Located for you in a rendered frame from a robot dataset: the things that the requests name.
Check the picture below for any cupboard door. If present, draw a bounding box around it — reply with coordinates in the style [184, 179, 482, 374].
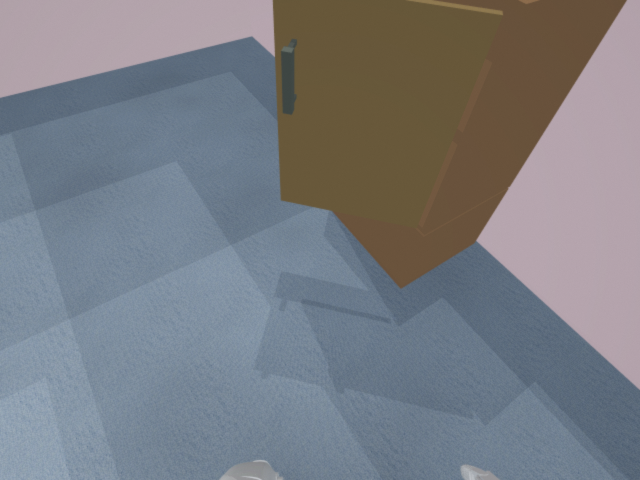
[273, 0, 503, 228]

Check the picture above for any handle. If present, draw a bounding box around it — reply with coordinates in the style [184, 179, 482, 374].
[281, 39, 297, 115]

